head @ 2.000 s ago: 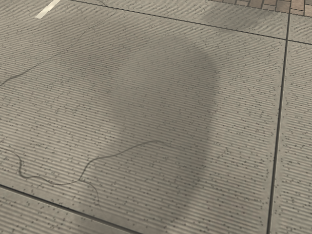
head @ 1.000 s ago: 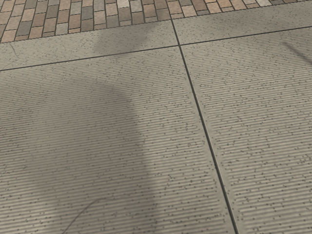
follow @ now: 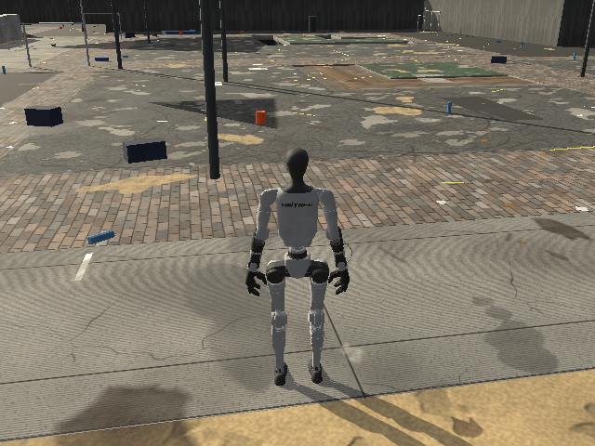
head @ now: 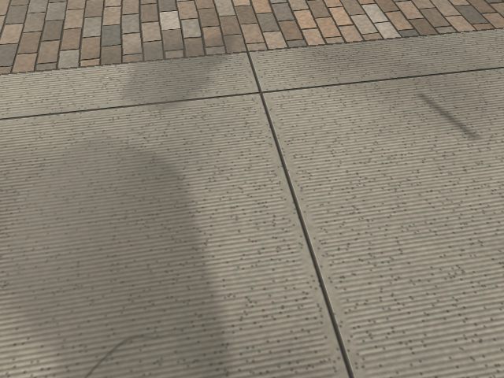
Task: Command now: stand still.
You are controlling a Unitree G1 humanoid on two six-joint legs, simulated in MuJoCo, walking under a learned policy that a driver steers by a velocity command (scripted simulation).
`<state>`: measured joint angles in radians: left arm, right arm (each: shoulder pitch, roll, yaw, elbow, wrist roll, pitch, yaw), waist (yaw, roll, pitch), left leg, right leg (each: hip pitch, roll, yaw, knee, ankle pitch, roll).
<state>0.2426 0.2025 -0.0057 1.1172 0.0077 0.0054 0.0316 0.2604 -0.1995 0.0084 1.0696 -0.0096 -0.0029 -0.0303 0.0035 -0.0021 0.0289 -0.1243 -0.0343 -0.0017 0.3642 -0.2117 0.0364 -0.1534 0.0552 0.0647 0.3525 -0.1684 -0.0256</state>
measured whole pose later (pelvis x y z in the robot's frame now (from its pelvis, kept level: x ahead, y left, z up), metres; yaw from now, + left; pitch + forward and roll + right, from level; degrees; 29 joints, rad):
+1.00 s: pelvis +0.34 -0.02 -0.03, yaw +8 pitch +0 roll +1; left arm 0.38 0.18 0.02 1.06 0.02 -0.10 0.01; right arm 0.12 -0.22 -0.06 0.95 -0.02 -0.05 0.02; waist 0.00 -0.01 0.07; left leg -0.41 -0.12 0.12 0.60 -0.20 0.17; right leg -0.18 0.01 -0.04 1.18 -0.40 -0.06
